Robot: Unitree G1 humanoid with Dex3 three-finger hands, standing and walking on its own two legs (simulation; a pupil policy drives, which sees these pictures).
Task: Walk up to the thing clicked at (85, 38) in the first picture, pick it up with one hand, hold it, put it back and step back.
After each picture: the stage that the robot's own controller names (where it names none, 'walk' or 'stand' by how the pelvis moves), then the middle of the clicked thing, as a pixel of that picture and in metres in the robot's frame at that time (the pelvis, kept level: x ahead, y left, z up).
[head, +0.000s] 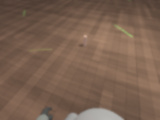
stand; (85, 40) +1.70 +0.13 -0.66
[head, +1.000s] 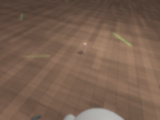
walk; (84, 48) +1.57 +0.08 -0.65
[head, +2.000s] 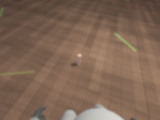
walk; (79, 59) +0.99 +0.14 -0.65
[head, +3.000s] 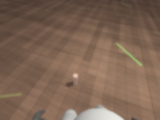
walk; (75, 79) +0.62 +0.16 -0.65
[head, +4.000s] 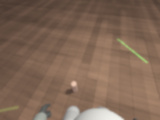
stand; (74, 86) +0.45 +0.19 -0.63
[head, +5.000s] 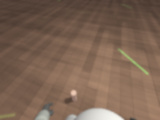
stand; (74, 96) +0.40 +0.18 -0.65
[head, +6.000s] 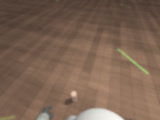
stand; (74, 97) +0.39 +0.18 -0.66
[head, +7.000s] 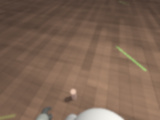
stand; (73, 94) +0.40 +0.19 -0.66
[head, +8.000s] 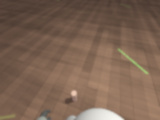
stand; (74, 96) +0.39 +0.17 -0.66
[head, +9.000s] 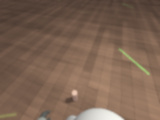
stand; (74, 95) +0.40 +0.17 -0.66
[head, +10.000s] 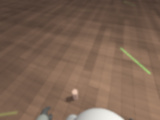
go down; (75, 94) +0.40 +0.16 -0.66
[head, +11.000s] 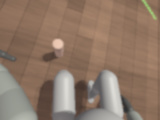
go down; (58, 49) +0.49 +0.20 -0.25
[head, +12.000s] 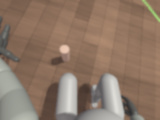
approach; (65, 54) +0.49 +0.18 -0.27
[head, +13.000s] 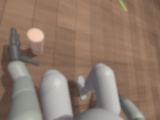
close in; (36, 44) +0.49 +0.24 -0.17
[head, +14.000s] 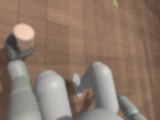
close; (25, 42) +0.48 +0.25 -0.17
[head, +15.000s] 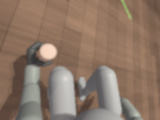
lift; (46, 55) +0.38 +0.23 -0.15
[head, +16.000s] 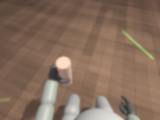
lift; (65, 73) +0.32 +0.16 +0.04
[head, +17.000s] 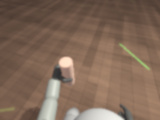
hold; (68, 73) +0.32 +0.15 +0.05
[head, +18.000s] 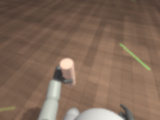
hold; (69, 74) +0.31 +0.15 +0.04
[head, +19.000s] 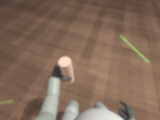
crouch; (67, 72) +0.34 +0.15 +0.00
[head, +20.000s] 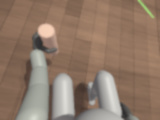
lower; (50, 43) +0.50 +0.20 -0.04
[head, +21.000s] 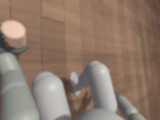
lower; (17, 41) +0.48 +0.26 -0.18
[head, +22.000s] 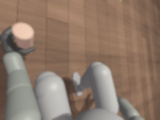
lower; (25, 42) +0.47 +0.25 -0.18
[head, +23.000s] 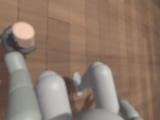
lower; (26, 41) +0.47 +0.25 -0.18
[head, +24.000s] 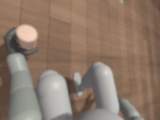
lower; (28, 43) +0.46 +0.25 -0.17
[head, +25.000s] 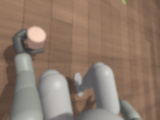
draw back; (35, 44) +0.47 +0.22 -0.18
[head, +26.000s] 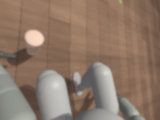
rise; (33, 45) +0.46 +0.22 -0.18
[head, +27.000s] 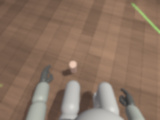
walk; (73, 67) +0.45 +0.15 -0.39
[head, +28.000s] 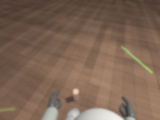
stand; (76, 94) +0.40 +0.13 -0.60
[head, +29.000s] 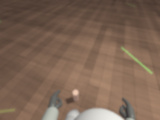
stand; (75, 95) +0.39 +0.14 -0.60
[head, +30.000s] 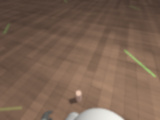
stand; (78, 96) +0.41 +0.13 -0.64
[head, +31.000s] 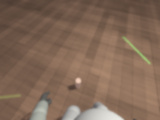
walk; (78, 83) +0.45 +0.09 -0.63
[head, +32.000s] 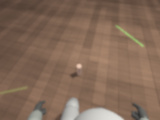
walk; (79, 69) +0.64 +0.15 -0.62
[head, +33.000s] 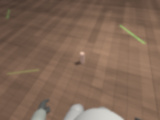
walk; (82, 57) +0.95 +0.17 -0.63
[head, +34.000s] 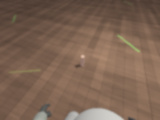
stand; (82, 61) +1.05 +0.13 -0.65
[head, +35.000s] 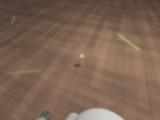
stand; (81, 60) +1.05 +0.15 -0.66
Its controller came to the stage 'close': yes
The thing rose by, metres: 0.69
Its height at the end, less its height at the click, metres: +0.00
